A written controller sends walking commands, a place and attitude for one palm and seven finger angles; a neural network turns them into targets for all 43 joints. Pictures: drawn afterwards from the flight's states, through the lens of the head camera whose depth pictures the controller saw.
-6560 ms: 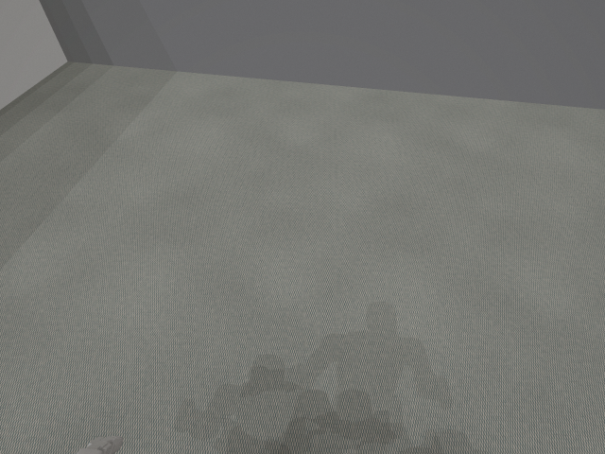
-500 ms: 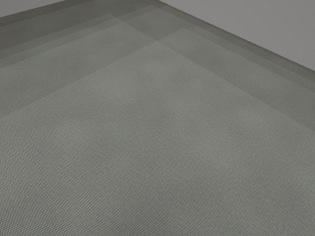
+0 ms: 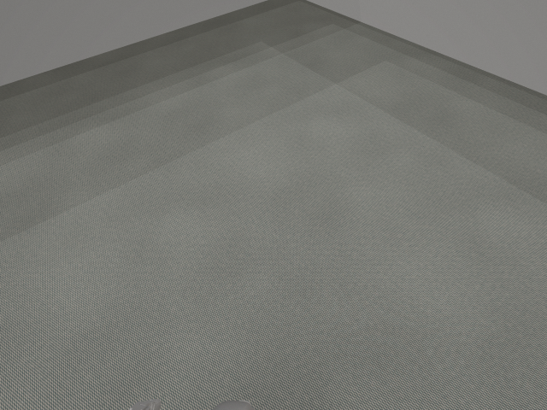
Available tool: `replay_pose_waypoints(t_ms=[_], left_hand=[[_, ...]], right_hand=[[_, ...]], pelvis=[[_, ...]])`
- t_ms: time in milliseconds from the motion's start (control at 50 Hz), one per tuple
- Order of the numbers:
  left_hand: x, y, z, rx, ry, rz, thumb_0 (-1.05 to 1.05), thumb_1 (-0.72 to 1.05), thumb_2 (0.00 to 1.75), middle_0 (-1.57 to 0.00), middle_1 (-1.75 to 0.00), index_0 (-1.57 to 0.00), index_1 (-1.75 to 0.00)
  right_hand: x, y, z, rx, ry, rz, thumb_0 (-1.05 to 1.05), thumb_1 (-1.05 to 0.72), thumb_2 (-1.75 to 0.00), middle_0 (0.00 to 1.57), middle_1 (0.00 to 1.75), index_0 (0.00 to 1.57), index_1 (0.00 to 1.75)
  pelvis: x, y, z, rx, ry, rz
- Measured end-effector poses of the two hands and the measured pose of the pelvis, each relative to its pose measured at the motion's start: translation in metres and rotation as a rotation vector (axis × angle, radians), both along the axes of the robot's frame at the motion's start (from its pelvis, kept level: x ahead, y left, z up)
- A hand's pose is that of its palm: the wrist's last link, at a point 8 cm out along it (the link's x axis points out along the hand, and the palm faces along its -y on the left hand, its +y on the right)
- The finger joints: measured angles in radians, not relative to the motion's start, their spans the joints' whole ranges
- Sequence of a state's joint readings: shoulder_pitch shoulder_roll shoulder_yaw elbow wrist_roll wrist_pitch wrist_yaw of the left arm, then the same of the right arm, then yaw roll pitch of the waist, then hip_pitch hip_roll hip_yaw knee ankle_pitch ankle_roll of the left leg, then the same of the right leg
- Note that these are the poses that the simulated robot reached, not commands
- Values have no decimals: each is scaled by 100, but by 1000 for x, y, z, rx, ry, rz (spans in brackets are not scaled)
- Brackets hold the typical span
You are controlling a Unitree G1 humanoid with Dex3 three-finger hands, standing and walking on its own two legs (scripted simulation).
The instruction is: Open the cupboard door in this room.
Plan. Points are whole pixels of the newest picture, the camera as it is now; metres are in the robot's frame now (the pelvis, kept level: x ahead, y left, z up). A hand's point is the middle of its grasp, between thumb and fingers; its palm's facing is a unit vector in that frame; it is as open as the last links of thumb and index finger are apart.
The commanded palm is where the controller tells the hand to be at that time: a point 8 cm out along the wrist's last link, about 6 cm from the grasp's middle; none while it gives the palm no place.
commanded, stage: turn or walk to find it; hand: left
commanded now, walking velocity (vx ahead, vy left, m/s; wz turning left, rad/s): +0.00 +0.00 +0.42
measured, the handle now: out of the picture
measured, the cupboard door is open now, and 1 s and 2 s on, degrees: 0 0 0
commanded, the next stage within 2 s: none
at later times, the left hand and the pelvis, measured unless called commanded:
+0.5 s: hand out of the picture -0.03 +0.26 -0.17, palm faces +0.26 -0.93 -0.26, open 7.4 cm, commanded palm none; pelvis -0.03 +0.03 +0.00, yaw +12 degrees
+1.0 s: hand out of the picture -0.08 +0.18 -0.15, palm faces +0.44 -0.86 -0.26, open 7.4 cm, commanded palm none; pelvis -0.05 -0.01 +0.01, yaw +26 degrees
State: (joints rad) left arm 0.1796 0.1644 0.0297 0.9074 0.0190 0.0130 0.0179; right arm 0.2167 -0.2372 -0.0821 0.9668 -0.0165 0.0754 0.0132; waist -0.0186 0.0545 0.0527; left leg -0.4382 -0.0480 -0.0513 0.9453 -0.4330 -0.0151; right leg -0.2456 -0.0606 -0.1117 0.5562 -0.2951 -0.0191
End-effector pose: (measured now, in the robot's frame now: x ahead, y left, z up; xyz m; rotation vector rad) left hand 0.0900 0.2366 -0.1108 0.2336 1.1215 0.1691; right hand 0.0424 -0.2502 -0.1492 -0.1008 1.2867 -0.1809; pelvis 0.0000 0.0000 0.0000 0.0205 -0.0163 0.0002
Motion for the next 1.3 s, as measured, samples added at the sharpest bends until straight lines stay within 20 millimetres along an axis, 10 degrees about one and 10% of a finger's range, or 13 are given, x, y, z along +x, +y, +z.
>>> replay_pose_waypoints(t_ms=[180, 360, 500, 720, 960, 1180, 1300], left_hand=[[-56, 6, -7, -24, 74, 102, 0, 90, 90, -20, -30, -20, -30], [-125, 54, -40, -48, 181, 247, 0, 90, 90, -20, -30, -20, -30], [-136, 66, -22, -35, 162, 295, 1, 91, 90, -20, -30, -20, -30], [-121, 26, -3, 22, 15, 323, 0, 90, 90, -20, -30, -20, -30], [-183, -15, -2, -27, 75, 461, 0, 91, 90, -20, -30, -20, -30], [-278, 7, -39, -86, 186, 617, 0, 90, 90, -20, -30, -20, -30], [-292, 18, -28, -85, 184, 656, 1, 91, 90, -20, -30, -20, -30]], right_hand=[[8, -2, 10, -27, 41, 99, 0, -91, -90, 20, 30, 20, 30], [48, 42, 18, -81, -66, 241, 0, -91, -90, 20, 30, 20, 30], [53, 63, 26, -55, -87, 297, 0, -90, -90, 20, 30, 21, 30], [50, 38, -5, 22, -50, 338, 0, -90, -90, 21, 30, 21, 30], [53, 15, 8, -25, 33, 444, 0, -91, -90, 20, 30, 20, 30], [76, 79, 18, -67, -75, 611, 0, -91, -90, 20, 30, 20, 30], [72, 104, 29, -50, -102, 658, 0, -90, -90, 20, 30, 21, 30]], pelvis=[[-10, 3, 5, 12, -2, 92], [-24, 31, -10, -9, 1, 167], [-30, 34, 3, -21, 3, 213], [-37, -1, -6, -5, 2, 315], [-47, -15, 7, 19, -3, 435], [-78, 10, -9, -8, 2, 530], [-85, 15, 2, -27, -1, 567]])
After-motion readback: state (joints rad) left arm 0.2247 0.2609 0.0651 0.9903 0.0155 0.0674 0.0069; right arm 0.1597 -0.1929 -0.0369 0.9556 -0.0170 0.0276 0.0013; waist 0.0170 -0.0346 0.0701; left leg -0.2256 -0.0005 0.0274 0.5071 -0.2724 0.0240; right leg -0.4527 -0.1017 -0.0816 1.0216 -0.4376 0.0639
